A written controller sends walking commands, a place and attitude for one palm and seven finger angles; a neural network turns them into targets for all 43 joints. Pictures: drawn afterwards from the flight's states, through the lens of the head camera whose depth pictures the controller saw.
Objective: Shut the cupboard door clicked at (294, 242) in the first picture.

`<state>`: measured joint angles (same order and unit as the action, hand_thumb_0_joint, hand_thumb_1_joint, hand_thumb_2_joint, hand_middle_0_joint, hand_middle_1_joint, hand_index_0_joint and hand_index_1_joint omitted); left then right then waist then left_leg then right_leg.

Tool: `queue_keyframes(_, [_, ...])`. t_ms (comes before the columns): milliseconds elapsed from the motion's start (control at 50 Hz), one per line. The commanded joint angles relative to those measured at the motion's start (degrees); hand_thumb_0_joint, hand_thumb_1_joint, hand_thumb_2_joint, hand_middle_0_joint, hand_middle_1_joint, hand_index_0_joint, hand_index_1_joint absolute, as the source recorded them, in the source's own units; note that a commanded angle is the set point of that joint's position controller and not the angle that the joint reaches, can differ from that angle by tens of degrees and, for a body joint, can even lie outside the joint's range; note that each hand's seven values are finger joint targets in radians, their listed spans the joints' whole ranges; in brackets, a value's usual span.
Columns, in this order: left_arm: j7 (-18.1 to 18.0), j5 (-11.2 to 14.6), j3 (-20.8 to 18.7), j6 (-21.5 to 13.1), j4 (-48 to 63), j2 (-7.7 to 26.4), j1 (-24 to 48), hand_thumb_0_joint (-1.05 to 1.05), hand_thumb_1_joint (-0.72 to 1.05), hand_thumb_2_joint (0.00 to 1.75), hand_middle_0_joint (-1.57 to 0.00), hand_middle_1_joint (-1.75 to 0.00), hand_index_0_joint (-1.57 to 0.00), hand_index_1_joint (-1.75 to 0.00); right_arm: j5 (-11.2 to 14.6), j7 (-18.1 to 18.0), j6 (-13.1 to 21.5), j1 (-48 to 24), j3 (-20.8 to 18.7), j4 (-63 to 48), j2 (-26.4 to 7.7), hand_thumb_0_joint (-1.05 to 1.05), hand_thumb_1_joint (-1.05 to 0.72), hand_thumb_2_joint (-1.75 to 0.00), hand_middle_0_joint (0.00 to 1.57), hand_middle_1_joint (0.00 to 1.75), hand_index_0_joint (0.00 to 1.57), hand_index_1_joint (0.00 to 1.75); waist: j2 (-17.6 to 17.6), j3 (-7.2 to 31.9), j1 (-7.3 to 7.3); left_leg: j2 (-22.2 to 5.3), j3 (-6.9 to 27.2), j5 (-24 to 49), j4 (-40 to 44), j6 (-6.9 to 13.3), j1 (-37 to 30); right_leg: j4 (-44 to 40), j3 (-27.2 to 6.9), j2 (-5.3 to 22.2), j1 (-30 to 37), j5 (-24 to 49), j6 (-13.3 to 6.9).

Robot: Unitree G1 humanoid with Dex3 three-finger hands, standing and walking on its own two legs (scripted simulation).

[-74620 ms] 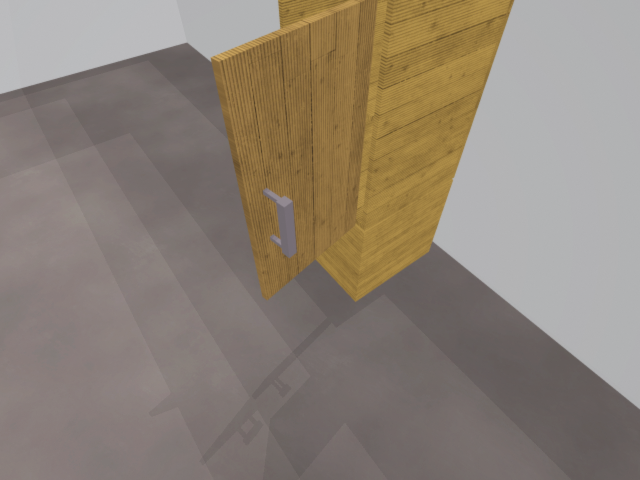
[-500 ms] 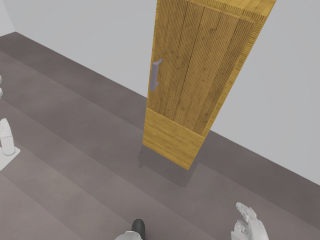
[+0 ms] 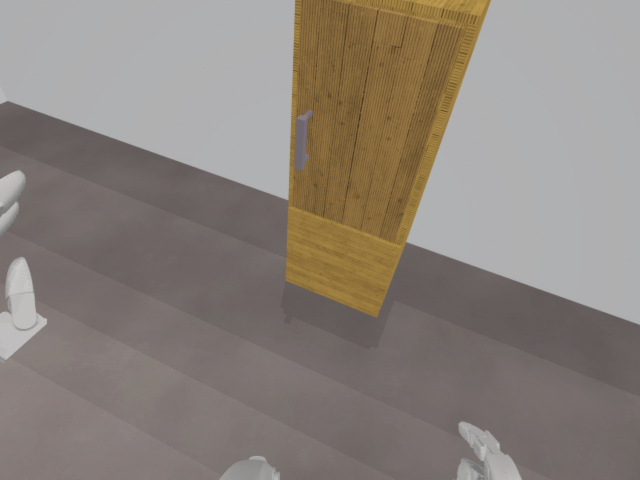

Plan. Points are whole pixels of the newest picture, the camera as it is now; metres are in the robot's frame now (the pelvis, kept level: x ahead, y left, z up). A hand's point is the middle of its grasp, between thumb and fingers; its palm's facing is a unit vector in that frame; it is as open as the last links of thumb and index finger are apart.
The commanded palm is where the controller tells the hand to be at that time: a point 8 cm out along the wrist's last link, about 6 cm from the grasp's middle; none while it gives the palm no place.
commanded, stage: stop stepping back and stand still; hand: left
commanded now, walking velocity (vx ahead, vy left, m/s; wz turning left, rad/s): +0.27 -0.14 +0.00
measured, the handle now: (304, 140) +0.93 +0.11 -0.07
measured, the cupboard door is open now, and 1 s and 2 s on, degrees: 0 0 0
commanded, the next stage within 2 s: let the arm hang, fingers relaxed in 0.36 s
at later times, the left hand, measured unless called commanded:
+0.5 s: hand (16, 322) +0.20 +0.30 +0.16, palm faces +0.45 -0.73 -0.52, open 7.4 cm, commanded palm none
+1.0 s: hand out of the picture -0.01 +0.21 -0.16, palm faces +0.10 -0.97 -0.22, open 7.2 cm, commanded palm none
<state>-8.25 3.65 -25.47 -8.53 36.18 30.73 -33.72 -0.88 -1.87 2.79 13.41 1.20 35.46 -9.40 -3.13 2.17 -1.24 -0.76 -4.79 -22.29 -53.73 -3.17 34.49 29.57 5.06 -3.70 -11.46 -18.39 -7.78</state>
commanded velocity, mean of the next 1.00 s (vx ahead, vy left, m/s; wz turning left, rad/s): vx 0.03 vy -0.06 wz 0.00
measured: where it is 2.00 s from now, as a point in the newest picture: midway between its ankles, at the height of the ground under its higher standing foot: outside the picture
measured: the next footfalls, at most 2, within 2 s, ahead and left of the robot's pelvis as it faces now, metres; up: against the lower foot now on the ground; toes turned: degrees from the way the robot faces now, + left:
left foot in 0.16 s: +0.07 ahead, +0.16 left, +0.00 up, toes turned +11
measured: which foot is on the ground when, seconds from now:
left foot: up 0.00-0.14, down 0.16-1.00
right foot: down 0.00-1.00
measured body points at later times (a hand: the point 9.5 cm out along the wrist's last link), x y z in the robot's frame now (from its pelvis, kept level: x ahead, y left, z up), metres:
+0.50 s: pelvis +0.00 +0.03 +0.00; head +0.00 +0.02 +0.45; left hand +0.17 +0.34 +0.19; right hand +0.14 -0.19 -0.12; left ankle +0.01 +0.16 -0.70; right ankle +0.00 -0.05 -0.73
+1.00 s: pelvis +0.02 +0.03 +0.01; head +0.02 +0.03 +0.46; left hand -0.01 +0.26 -0.14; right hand +0.05 -0.20 -0.15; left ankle +0.03 +0.16 -0.73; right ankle +0.00 -0.05 -0.73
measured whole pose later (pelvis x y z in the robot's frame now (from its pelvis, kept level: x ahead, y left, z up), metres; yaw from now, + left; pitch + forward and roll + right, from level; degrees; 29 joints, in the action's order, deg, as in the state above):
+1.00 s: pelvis +0.02 +0.03 +0.01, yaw +4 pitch -2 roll +0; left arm -1.4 -0.7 -0.6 0.7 -62.5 10.5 -18.1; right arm -1.2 -1.7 -1.9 15.1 -0.1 61.3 -9.4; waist 0.3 -1.8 0.2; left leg -3.8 -5.6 -11.3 -25.1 -1.0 11.8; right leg 23.2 8.1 -1.1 -6.7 -15.1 -3.3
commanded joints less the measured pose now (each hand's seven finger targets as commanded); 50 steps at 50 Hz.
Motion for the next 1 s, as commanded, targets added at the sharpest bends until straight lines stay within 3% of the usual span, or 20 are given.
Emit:
queue_keyframes(0, [-2.88,-0.79,-4.96,-1.82,-3.6,4.09,11.88,0.0,0.9,0.9,-0.2,-0.3,-0.2,-0.3,0.79,-1.86,1.66,-5.31,-4.18,-6.89,-9.09,0.0,-0.9,-0.9,0.2,0.3,0.2,0.3,-0.03,-4.09,2.94,-6.27,3.96,0.69,-4.68,2.2,-3.31,-18.06,-20.26,20.22,-12.69,-28.41,-5.28])
queue_keyframes(100, [-3.32,-0.97,-1.62,-2.7,2.06,3.36,12.7,0.0,0.9,0.9,-0.2,-0.3,-0.2,-0.3,0.3,-4.34,2.92,-4.5,-2.72,-7.06,-8.97,0.0,-0.9,-0.9,0.2,0.3,0.2,0.3,3.85,-4.01,3.31,-2.69,-3.97,-0.05,22.61,2.99,-21.05,-5.01,-5.44,11.95,-13.33,-21.14,-0.24])
queue_keyframes(120, [-3.26,-0.37,-2.13,-3.11,4.81,3.82,12.76,0.0,0.9,0.9,-0.2,-0.3,-0.2,-0.3,0.39,-4.7,3.46,-3.6,-3.27,-7.85,-10.42,0.0,-0.9,-0.9,0.2,0.3,0.2,0.3,10.56,-3.61,3.66,-8.09,6.09,-5.43,30.52,5.71,-23.25,6.1,-3.04,7.88,-15.67,-17.39,2.71])
queue_keyframes(140, [-3.2,-0.2,-3.34,-3.95,7.71,4.31,12.75,0.0,0.9,0.9,-0.2,-0.3,-0.2,-0.3,0.49,-4.64,3.65,-3.82,-3.67,-8.65,-11.69,0.0,-0.9,-0.9,0.2,0.3,0.2,0.3,20.93,-4.16,3.78,-18.78,24.99,-6.18,38.03,10.0,-26.84,18.06,0.76,2.27,-22.71,-14.21,6.62])
queue_keyframes(160, [-2.64,-0.15,-5.89,-5.34,8.29,7.18,12.46,0.0,0.9,0.9,-0.2,-0.3,-0.2,-0.3,0.19,-4.45,3.87,-4.52,-3.56,-8.88,-10.96,0.0,-0.9,-0.9,0.2,0.3,0.2,0.3,19.58,-4.75,3.67,-24.36,34.87,-8.16,43.21,12.75,-24.39,25.19,-1.99,2.36,-23.48,-13.57,7.57])
queue_keyframes(200, [-1.77,-0.93,-8.14,-5.89,10.41,7.49,10.02,0.0,0.9,0.9,-0.2,-0.3,-0.2,-0.3,-0.5,-3.36,4.48,-5.86,-3.79,-8.04,-9.77,0.0,-0.9,-0.9,0.2,0.3,0.2,0.3,17.86,-4.35,2.86,-22.49,28.44,-13.65,43.8,12.77,-14.97,26.87,-6.47,5.78,-17.27,-7.73,7.38])
queue_keyframes(260, [-2.18,-1.26,-8.92,-5.94,12.68,6.6,6.03,0.0,0.9,0.9,-0.2,-0.3,-0.2,-0.3,-0.23,-2.11,5.22,-5.01,-3.86,-7.86,-9.73,0.0,-0.9,-0.9,0.2,0.3,0.2,0.3,21.51,-1.72,1.63,-15.86,10.57,-13.17,41.18,7.86,-7.47,14.89,0.22,3.19,-2.84,-3.83,7.57])
queue_keyframes(320, [-2.76,-1.43,-7.94,-4.5,6.78,4.4,2.5,0.0,0.9,0.9,-0.2,-0.3,-0.2,-0.3,0.26,-1.82,4.51,-3.56,-3.88,-8.36,-9.2,0.0,-0.9,-0.9,0.2,0.3,0.2,0.3,15.55,-0.06,1.91,-11.97,4.52,-15.45,32.77,5.16,-2.5,2.86,2.28,1.38,7.91,-4.28,6.94])
queue_keyframes(340, [-3.06,-1.52,-8.6,-4.26,4.51,4.81,2.55,0.0,0.9,0.9,-0.2,-0.3,-0.2,-0.3,0.45,-1.84,4.08,-2.82,-3.94,-8.07,-8.89,0.0,-0.9,-0.9,0.2,0.3,0.2,0.3,9.68,0.3,2.06,-9.47,2.53,-13.66,25.53,4.39,-2.0,-2.11,-2.04,3.94,8.05,-6.03,5.3])
queue_keyframes(380, [-3.66,-1.04,-8.31,-3.85,2.67,5.55,4.41,0.0,0.9,0.9,-0.2,-0.3,-0.2,-0.3,0.49,-1.86,4.03,-2.13,-3.61,-7.9,-7.94,0.0,-0.9,-0.9,0.2,0.3,0.2,0.3,-4.61,1.39,2.39,-2.15,0.45,-3.7,6.0,2.49,-0.85,-12.66,-25.14,18.38,3.69,-7.36,-2.03])
queue_keyframes(400, [-3.97,-0.92,-7.71,-3.87,2.03,5.01,5.29,0.0,0.9,0.9,-0.2,-0.3,-0.2,-0.3,1.09,-1.87,4.46,-2.92,-4.06,-7.41,-7.98,0.0,-0.9,-0.9,0.2,0.3,0.2,0.3,-7.34,1.02,1.75,-1.99,2.49,-3.93,-0.01,2.1,-0.44,-13.51,-29.15,21.36,3.63,-0.91,-4.54])
queue_keyframes(420, [-4.09,-1.0,-7.15,-4.1,1.16,4.24,4.49,0.0,0.9,0.9,-0.2,-0.3,-0.2,-0.3,1.08,-1.81,4.52,-3.03,-3.97,-7.08,-8.08,0.0,-0.9,-0.9,0.2,0.3,0.2,0.3,-6.36,0.41,1.82,-2.79,4.08,-4.5,-1.3,2.08,0.18,-11.8,-27.25,22.15,4.63,7.41,-5.72])
queue_keyframes(440, [4.16,-7.57,16.92,4.95,-38.94,-11.35,8.87,0.0,0.9,0.9,-0.2,-0.3,-0.2,-0.3,-0.14,3.24,5.26,-5.53,-5.03,1.54,-11.42,0.0,-0.9,-0.9,0.2,0.3,0.2,0.3,-0.62,-3.58,4.03,-7.7,1.83,-8.44,-3.12,2.44,4.24,-0.46,-7.8,27.38,0.72,37.04,-3.14])
queue_keyframes(460, [6.23,-6.81,17.69,8.79,-40.17,-13.28,8.47,0.0,0.9,0.9,-0.2,-0.3,-0.2,-0.3,0.29,2.67,2.66,-0.42,-5.26,1.26,-7.95,0.0,-0.9,-0.9,0.2,0.3,0.2,0.3,-2.94,1.41,4.71,-3.98,4.55,-6.5,4.94,2.34,-3.95,4.47,-9.31,20.12,0.47,42.34,-2.36])
queue_keyframes(500, [7.58,-4.84,19.88,9.83,-44.0,-13.64,12.56,0.0,0.9,0.9,-0.2,-0.3,-0.2,-0.3,0.25,2.06,-1.06,2.13,-3.3,0.92,-8.56,0.0,-0.9,-0.9,0.2,0.3,0.2,0.3,-8.7,-1.19,3.81,-2.13,1.65,14.71,16.97,2.9,-14.38,7.76,-1.79,14.44,-5.44,36.56,2.87])
queue_keyframes(520, [7.98,-4.78,21.11,9.99,-46.78,-13.81,12.79,0.0,0.9,0.9,-0.2,-0.3,-0.2,-0.3,-0.32,1.9,-1.36,2.14,-3.47,0.55,-10.95,0.0,-0.9,-0.9,0.2,0.3,0.2,0.3,-7.56,0.72,3.13,-5.87,6.57,29.22,18.19,4.86,-19.29,10.47,-1.2,12.55,-9.2,27.74,5.4])
queue_keyframes(560, [7.82,-4.77,22.23,10.2,-53.96,-14.1,13.74,0.0,0.9,0.9,-0.2,-0.3,-0.2,-0.3,-1.1,1.74,-2.08,-2.67,-3.08,1.15,-13.32,0.0,-0.9,-0.9,0.2,0.3,0.2,0.3,-2.69,1.34,1.06,-11.66,11.39,25.2,22.46,7.58,-14.77,9.51,-1.61,8.73,-5.14,5.45,7.07])
queue_keyframes(640, [7.7,-4.9,21.84,9.21,-69.83,-10.84,17.28,0.0,0.9,0.9,-0.2,-0.3,-0.2,-0.3,-1.25,1.11,-2.96,-3.1,-2.07,6.67,-10.21,0.0,-0.9,-0.9,0.2,0.3,0.2,0.3,-2.22,-0.28,1.62,-4.9,5.16,22.84,21.95,4.44,-17.75,-1.29,-6.61,12.0,-2.22,17.13,5.19])
queue_keyframes(740, [7.11,-4.82,21.93,7.74,-83.83,-15.1,16.05,0.0,0.9,0.9,-0.2,-0.3,-0.2,-0.3,-1.21,0.44,-2.96,-1.21,-2.11,14.44,-5.66,0.0,-0.9,-0.9,0.2,0.3,0.2,0.3,11.15,2.83,1.94,-5.13,3.76,20.48,26.25,3.96,-24.87,-7.14,-6.7,11.79,0.27,17.06,4.76])
queue_keyframes(980, [6.62,-4.22,24.04,7.56,-98.09,-15.8,13.65,0.0,0.9,0.9,-0.2,-0.3,-0.2,-0.3,-0.13,-0.1,-3.22,5.05,-1.85,25.78,-4.19,0.0,-0.9,-0.9,0.2,0.3,0.2,0.3,2.7,-5.55,1.79,-6.48,3.39,16.43,32.84,3.9,-25.66,-14.46,-5.06,11.06,1.12,11.23,5.01])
